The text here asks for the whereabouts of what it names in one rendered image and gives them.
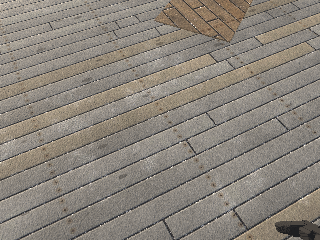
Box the robot right hand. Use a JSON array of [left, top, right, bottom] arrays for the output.
[[275, 220, 320, 240]]

